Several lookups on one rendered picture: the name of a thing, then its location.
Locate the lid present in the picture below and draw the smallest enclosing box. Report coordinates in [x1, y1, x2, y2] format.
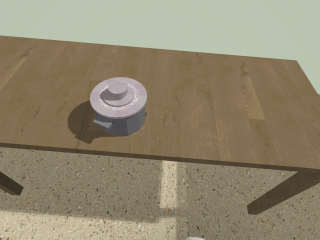
[90, 77, 147, 119]

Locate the knob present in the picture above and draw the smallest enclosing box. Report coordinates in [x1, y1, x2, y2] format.
[108, 81, 128, 99]

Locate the table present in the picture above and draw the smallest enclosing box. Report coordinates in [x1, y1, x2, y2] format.
[0, 35, 320, 215]

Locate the pot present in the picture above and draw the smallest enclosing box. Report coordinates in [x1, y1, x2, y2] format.
[93, 83, 145, 137]

